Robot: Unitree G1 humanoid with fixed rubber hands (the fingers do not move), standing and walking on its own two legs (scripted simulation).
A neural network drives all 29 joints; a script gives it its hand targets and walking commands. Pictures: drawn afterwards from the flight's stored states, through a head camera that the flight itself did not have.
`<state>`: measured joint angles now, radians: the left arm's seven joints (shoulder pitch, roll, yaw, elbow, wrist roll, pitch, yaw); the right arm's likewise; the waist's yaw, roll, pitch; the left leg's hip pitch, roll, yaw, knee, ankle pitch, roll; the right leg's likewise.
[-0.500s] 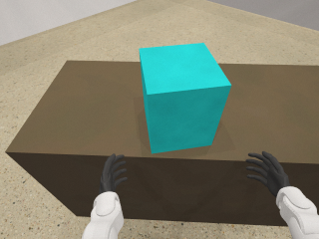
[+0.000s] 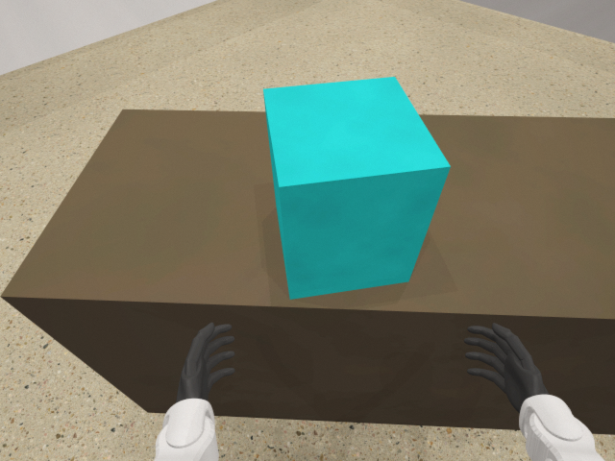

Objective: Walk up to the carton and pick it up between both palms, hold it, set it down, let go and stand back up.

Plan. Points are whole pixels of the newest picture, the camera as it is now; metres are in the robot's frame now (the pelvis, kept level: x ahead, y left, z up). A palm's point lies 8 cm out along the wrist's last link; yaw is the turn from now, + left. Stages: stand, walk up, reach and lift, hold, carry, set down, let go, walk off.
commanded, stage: set down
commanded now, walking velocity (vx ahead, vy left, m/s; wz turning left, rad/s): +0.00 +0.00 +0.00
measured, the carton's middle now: (340, 191) +0.49 +0.03 +0.06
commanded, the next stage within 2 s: let go in 1.16 s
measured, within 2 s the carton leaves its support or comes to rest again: neither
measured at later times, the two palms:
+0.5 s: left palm (190, 409) +0.18 +0.20 -0.04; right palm (501, 391) +0.23 -0.20 -0.04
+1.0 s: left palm (184, 425) +0.16 +0.21 -0.07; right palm (491, 410) +0.22 -0.19 -0.07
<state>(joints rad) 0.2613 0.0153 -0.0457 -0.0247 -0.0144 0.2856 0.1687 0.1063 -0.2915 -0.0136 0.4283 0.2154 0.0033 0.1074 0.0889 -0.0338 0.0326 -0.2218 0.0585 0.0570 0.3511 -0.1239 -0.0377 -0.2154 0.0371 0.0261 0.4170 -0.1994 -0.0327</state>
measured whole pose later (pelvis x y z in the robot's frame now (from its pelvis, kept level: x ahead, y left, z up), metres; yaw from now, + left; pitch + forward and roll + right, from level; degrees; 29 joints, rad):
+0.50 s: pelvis +0.01 +0.00 +0.00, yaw +0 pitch +0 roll +1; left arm 0.26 0.07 -0.03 0.12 -0.01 0.22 0.10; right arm 0.11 -0.22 0.01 0.43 0.14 -0.02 0.04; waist 0.09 -0.03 0.06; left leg -0.22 0.06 0.06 0.35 -0.13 -0.04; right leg -0.22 0.04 0.03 0.42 -0.21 -0.03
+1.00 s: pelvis +0.02 +0.00 +0.00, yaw +0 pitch +1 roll +1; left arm 0.26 0.12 -0.02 0.28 -0.01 0.17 0.04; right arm 0.11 -0.17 0.02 0.61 0.05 -0.12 -0.02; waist 0.09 -0.03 0.07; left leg -0.22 0.05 0.06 0.35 -0.15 -0.04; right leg -0.21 0.03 0.03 0.42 -0.22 -0.03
